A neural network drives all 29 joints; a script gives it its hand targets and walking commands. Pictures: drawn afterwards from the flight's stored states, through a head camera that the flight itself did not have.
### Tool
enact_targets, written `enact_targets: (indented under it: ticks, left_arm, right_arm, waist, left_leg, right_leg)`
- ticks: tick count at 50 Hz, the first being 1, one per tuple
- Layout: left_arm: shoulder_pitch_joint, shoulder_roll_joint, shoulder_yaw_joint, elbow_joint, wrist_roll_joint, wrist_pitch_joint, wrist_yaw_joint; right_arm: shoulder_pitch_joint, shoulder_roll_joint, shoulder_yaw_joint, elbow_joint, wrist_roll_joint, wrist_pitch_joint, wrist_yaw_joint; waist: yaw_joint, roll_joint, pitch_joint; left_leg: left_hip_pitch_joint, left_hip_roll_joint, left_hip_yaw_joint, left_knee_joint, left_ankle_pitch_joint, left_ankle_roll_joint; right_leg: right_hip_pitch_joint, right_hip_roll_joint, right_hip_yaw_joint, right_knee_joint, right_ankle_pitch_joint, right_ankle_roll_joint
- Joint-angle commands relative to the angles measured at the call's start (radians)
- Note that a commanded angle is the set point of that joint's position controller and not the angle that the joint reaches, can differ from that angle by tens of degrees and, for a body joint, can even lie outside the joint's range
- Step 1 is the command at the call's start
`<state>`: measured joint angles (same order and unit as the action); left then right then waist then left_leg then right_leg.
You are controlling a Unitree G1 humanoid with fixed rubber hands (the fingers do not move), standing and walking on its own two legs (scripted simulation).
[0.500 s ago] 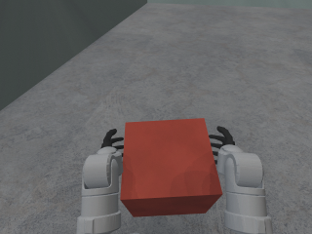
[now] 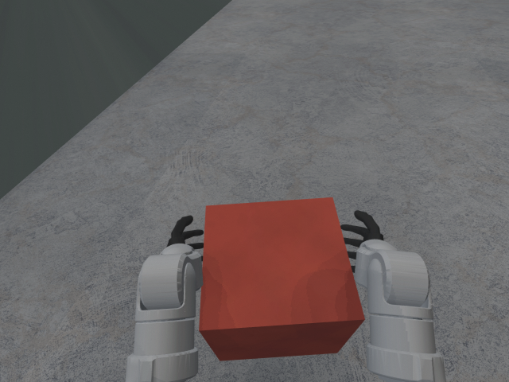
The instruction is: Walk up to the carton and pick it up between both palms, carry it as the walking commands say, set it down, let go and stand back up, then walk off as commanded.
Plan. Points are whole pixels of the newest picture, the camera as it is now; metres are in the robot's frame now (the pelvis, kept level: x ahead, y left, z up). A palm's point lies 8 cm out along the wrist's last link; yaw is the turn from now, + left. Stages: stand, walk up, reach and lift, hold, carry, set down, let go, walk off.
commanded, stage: carry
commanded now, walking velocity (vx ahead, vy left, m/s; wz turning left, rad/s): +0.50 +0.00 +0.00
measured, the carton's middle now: (274, 282) +0.30 +0.00 +0.00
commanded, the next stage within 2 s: none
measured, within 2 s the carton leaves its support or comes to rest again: neither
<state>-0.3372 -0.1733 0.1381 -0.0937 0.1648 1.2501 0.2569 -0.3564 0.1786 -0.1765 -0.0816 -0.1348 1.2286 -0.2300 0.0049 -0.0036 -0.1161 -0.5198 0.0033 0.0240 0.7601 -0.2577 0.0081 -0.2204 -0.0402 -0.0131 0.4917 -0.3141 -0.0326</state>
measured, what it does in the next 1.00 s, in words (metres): walks ahead: left foot, then right foot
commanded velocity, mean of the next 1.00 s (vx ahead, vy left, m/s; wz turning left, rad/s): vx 0.50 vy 0.00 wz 0.00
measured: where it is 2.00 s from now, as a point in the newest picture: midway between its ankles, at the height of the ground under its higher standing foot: (264, 235)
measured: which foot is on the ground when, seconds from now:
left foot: up 0.00-0.16, down 0.18-0.50, up 0.52-0.74, down 0.76-1.00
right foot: down 0.00-0.18, up 0.20-0.46, down 0.48-0.78, up 0.80-1.00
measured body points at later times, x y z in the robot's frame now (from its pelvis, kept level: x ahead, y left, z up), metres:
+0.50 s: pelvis +0.18 +0.01 -0.01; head +0.18 +0.00 +0.44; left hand +0.49 +0.15 +0.08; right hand +0.49 -0.14 +0.07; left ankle +0.11 +0.14 -0.74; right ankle +0.22 -0.10 -0.75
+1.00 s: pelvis +0.46 +0.03 -0.01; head +0.48 +0.02 +0.44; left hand +0.77 +0.17 +0.07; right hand +0.77 -0.12 +0.07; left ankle +0.39 +0.14 -0.74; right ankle +0.47 -0.09 -0.73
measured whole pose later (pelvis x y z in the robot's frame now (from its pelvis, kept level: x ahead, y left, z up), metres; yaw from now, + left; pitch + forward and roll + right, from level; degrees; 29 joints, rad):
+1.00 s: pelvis +0.46 +0.03 -0.01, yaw -1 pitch +5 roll +1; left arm -0.35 -0.18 0.14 -0.20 0.16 1.26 0.26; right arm -0.36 0.18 -0.16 -0.18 -0.12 1.23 -0.23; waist 0.01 0.00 -0.06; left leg -0.19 0.03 0.12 0.42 -0.31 0.00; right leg -0.43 -0.03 -0.02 0.65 -0.37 0.02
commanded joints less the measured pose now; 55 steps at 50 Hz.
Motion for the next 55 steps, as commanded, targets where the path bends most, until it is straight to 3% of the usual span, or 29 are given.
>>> enact_targets:
  ticks: [1, 5, 7, 8, 9, 10, 11, 13, 19, 22, 23, 24, 25, 26, 29, 34, 36, 37, 38, 39, 40, 43, 49, 50, 51, 52, 53, 54, 55]
  left_arm:
    - [-0.656, -1.015, -0.631, -0.099, -0.527, -0.011, -0.435]
    - [-0.67, -1.007, -0.637, -0.148, -0.516, -0.01, -0.424]
    - [-0.641, -1.016, -0.655, -0.149, -0.507, -0.002, -0.419]
    - [-0.664, -1.014, -0.661, -0.172, -0.506, -0.006, -0.418]
    - [-0.668, -1.025, -0.675, -0.152, -0.499, -0.003, -0.42]
    - [-0.627, -1.009, -0.675, -0.124, -0.494, -0.004, -0.418]
    - [-0.612, -1.04, -0.691, -0.125, -0.498, -0.009, -0.416]
    - [-0.648, -1.068, -0.695, -0.153, -0.52, -0.018, -0.418]
    - [-0.65, -1.08, -0.694, -0.165, -0.533, -0.02, -0.413]
    - [-0.651, -1.057, -0.685, -0.164, -0.541, -0.016, -0.415]
    - [-0.633, -1.051, -0.677, -0.138, -0.532, -0.015, -0.417]
    - [-0.596, -1.036, -0.67, -0.12, -0.516, -0.011, -0.42]
    - [-0.614, -1.027, -0.666, -0.125, -0.523, -0.01, -0.42]
    - [-0.591, -1.022, -0.659, -0.106, -0.511, -0.01, -0.419]
    - [-0.609, -1.045, -0.666, -0.143, -0.527, -0.014, -0.42]
    - [-0.672, -1.028, -0.688, -0.257, -0.54, -0.018, -0.412]
    - [-0.64, -1.008, -0.678, -0.258, -0.518, -0.009, -0.409]
    - [-0.649, -1.008, -0.675, -0.259, -0.511, -0.005, -0.409]
    - [-0.635, -1.007, -0.681, -0.235, -0.498, 0.0, -0.411]
    - [-0.642, -1.0, -0.688, -0.22, -0.499, 0.001, -0.415]
    - [-0.611, -1.015, -0.679, -0.172, -0.495, 0.007, -0.416]
    - [-0.606, -1.049, -0.685, -0.191, -0.514, -0.006, -0.416]
    - [-0.628, -1.057, -0.696, -0.213, -0.535, -0.015, -0.41]
    - [-0.627, -1.054, -0.698, -0.21, -0.54, -0.014, -0.411]
    - [-0.61, -1.046, -0.685, -0.196, -0.528, -0.011, -0.411]
    - [-0.58, -1.023, -0.673, -0.168, -0.513, -0.007, -0.414]
    - [-0.575, -1.012, -0.662, -0.153, -0.501, -0.008, -0.414]
    - [-0.574, -1.025, -0.662, -0.149, -0.503, -0.009, -0.417]
    - [-0.61, -1.028, -0.661, -0.162, -0.51, -0.006, -0.417]
  right_arm:
    - [-0.688, 1.023, 0.725, -0.122, 0.484, 0.006, 0.375]
    - [-0.69, 1.039, 0.732, -0.13, 0.504, 0.018, 0.376]
    - [-0.61, 1.033, 0.721, -0.101, 0.506, 0.023, 0.38]
    - [-0.605, 1.038, 0.721, -0.105, 0.506, 0.019, 0.379]
    - [-0.628, 1.015, 0.707, -0.108, 0.495, 0.014, 0.381]
    - [-0.561, 1.017, 0.691, -0.063, 0.48, 0.011, 0.385]
    - [-0.528, 1.035, 0.694, -0.065, 0.476, 0.008, 0.389]
    - [-0.544, 1.048, 0.696, -0.105, 0.474, 0.002, 0.395]
    - [-0.588, 1.042, 0.704, -0.163, 0.483, -0.001, 0.393]
    - [-0.581, 1.04, 0.706, -0.149, 0.469, 0.008, 0.387]
    - [-0.601, 1.028, 0.708, -0.155, 0.467, 0.009, 0.386]
    - [-0.589, 1.014, 0.703, -0.145, 0.459, 0.01, 0.387]
    - [-0.579, 1.005, 0.699, -0.126, 0.456, 0.013, 0.386]
    - [-0.619, 1.012, 0.712, -0.133, 0.481, 0.017, 0.389]
    - [-0.599, 1.031, 0.716, -0.133, 0.474, 0.008, 0.383]
    - [-0.645, 1.046, 0.73, -0.212, 0.491, 0.006, 0.376]
    - [-0.626, 1.036, 0.734, -0.217, 0.493, 0.011, 0.372]
    - [-0.606, 1.038, 0.726, -0.207, 0.494, 0.012, 0.37]
    - [-0.598, 1.013, 0.717, -0.199, 0.488, 0.013, 0.375]
    - [-0.599, 1.008, 0.709, -0.172, 0.484, 0.012, 0.376]
    - [-0.555, 1.029, 0.703, -0.124, 0.479, 0.018, 0.382]
    - [-0.513, 1.056, 0.706, -0.13, 0.472, 0.013, 0.39]
    - [-0.576, 1.027, 0.716, -0.203, 0.473, 0.005, 0.389]
    - [-0.588, 1.015, 0.723, -0.228, 0.467, 0.006, 0.387]
    - [-0.596, 1.013, 0.721, -0.207, 0.467, 0.012, 0.386]
    - [-0.588, 1.003, 0.719, -0.19, 0.46, 0.016, 0.384]
    - [-0.588, 1.007, 0.726, -0.174, 0.463, 0.022, 0.383]
    - [-0.617, 1.017, 0.742, -0.185, 0.481, 0.022, 0.385]
    - [-0.608, 1.025, 0.726, -0.154, 0.472, 0.021, 0.381]
  waist:
    - [0.016, -0.23, -0.144]
    - [0.006, -0.238, -0.208]
    - [-0.018, -0.106, -0.307]
    - [-0.03, -0.017, -0.383]
    - [-0.024, 0.255, -0.423]
    - [-0.019, 0.328, -0.355]
    - [-0.029, 0.2, -0.331]
    - [-0.029, 0.123, -0.27]
    - [-0.015, 0.176, -0.248]
    - [-0.002, 0.067, -0.297]
    - [0.008, -0.022, -0.331]
    - [0.023, -0.194, -0.341]
    - [0.022, -0.299, -0.285]
    - [0.026, -0.273, -0.239]
    - [0.026, -0.178, -0.3]
    - [-0.013, -0.215, -0.302]
    - [-0.031, -0.161, -0.355]
    - [-0.042, -0.085, -0.404]
    - [-0.047, 0.153, -0.429]
    - [-0.028, 0.344, -0.419]
    - [-0.03, 0.272, -0.374]
    - [-0.041, 0.119, -0.29]
    - [-0.01, 0.16, -0.281]
    - [-0.006, 0.1, -0.344]
    - [0.011, -0.024, -0.366]
    - [0.017, -0.231, -0.371]
    - [0.015, -0.336, -0.309]
    - [0.021, -0.302, -0.304]
    - [0.025, -0.219, -0.306]
  left_leg:
    - [-0.077, 0.017, 0.092, -0.071, 0.028, -0.046]
    - [0.093, -0.027, 0.191, -0.278, 0.029, -0.036]
    - [0.387, -0.041, 0.176, -0.406, 0.047, 0.004]
    - [0.624, 0.092, -0.031, -0.395, -0.057, 0.053]
    - [0.798, 0.352, -0.403, -0.428, -0.041, 0.14]
    - [0.885, 0.429, -0.603, -0.508, 0.063, 0.205]
    - [0.834, 0.426, -0.513, -0.497, 0.071, 0.215]
    - [0.665, 0.359, -0.369, -0.557, -0.05, 0.165]
    - [0.513, 0.266, -0.102, -0.534, 0.025, 0.118]
    - [0.391, 0.184, 0.01, -0.346, 0.064, 0.066]
    - [0.284, 0.132, 0.065, -0.203, 0.063, 0.028]
    - [0.094, 0.074, 0.105, -0.017, 0.033, -0.013]
    - [-0.147, 0.0, 0.114, 0.121, -0.191, -0.033]
    - [-0.262, 0.009, 0.048, 0.163, -0.304, -0.011]
    - [-0.258, 0.04, 0.023, 0.05, -0.285, -0.02]
    - [0.131, -0.036, 0.193, -0.253, 0.032, -0.024]
    - [0.404, -0.066, 0.239, -0.322, 0.131, -0.007]
    - [0.587, 0.006, 0.129, -0.314, 0.108, 0.035]
    - [0.741, 0.234, -0.222, -0.385, 0.018, 0.115]
    - [0.89, 0.403, -0.551, -0.458, 0.102, 0.211]
    - [0.875, 0.416, -0.523, -0.456, 0.185, 0.227]
    - [0.755, 0.354, -0.301, -0.46, 0.353, 0.175]
    - [0.556, 0.224, 0.008, -0.344, 0.3, 0.068]
    - [0.465, 0.174, 0.062, -0.233, 0.354, 0.038]
    - [0.297, 0.128, 0.105, -0.092, 0.339, 0.003]
    - [0.076, 0.067, 0.13, 0.07, 0.115, -0.033]
    - [-0.186, -0.021, 0.102, 0.215, -0.244, -0.03]
    - [-0.275, 0.006, 0.033, 0.264, -0.327, -0.014]
    - [-0.307, 0.019, 0.015, 0.266, -0.328, -0.003]
  right_leg:
    - [0.181, -0.197, 0.151, -0.293, 0.027, -0.103]
    - [0.187, -0.179, 0.059, -0.182, 0.197, -0.094]
    - [0.1, -0.121, -0.024, 0.067, 0.359, -0.046]
    - [-0.097, -0.081, -0.057, 0.247, 0.255, -0.002]
    - [-0.336, -0.003, -0.098, 0.467, -0.068, 0.047]
    - [-0.554, 0.077, -0.08, 0.562, -0.278, 0.048]
    - [-0.564, -0.001, -0.019, 0.569, -0.225, 0.041]
    - [-0.502, -0.042, -0.022, 0.48, -0.152, 0.04]
    - [-0.221, 0.01, -0.143, 0.021, 0.068, 0.052]
    - [0.072, 0.029, -0.164, -0.095, 0.132, 0.037]
    - [0.199, -0.051, -0.021, -0.128, 0.056, 0.002]
    - [0.342, -0.223, 0.249, -0.198, -0.067, -0.058]
    - [0.454, -0.336, 0.469, -0.232, 0.046, -0.133]
    - [0.479, -0.36, 0.489, -0.185, 0.222, -0.184]
    - [0.524, -0.296, 0.296, -0.117, 0.463, -0.145]
    - [0.208, -0.196, 0.032, -0.104, 0.408, -0.064]
    - [0.081, -0.145, -0.066, 0.036, 0.446, -0.02]
    - [-0.046, -0.103, -0.113, 0.173, 0.409, 0.009]
    - [-0.267, -0.023, -0.16, 0.414, 0.148, 0.053]
    - [-0.494, 0.073, -0.12, 0.585, -0.253, 0.063]
    - [-0.534, 0.009, -0.028, 0.61, -0.271, 0.036]
    - [-0.498, -0.027, -0.042, 0.408, -0.211, 0.048]
    - [-0.083, 0.05, -0.202, -0.133, 0.159, 0.057]
    - [0.108, 0.035, -0.161, -0.137, 0.189, 0.039]
    - [0.273, -0.064, 0.007, -0.133, 0.134, -0.007]
    - [0.427, -0.252, 0.291, -0.16, 0.197, -0.072]
    - [0.563, -0.342, 0.456, -0.138, 0.529, -0.174]
    - [0.614, -0.356, 0.429, -0.074, 0.716, -0.211]
    - [0.656, -0.331, 0.357, -0.053, 0.797, -0.182]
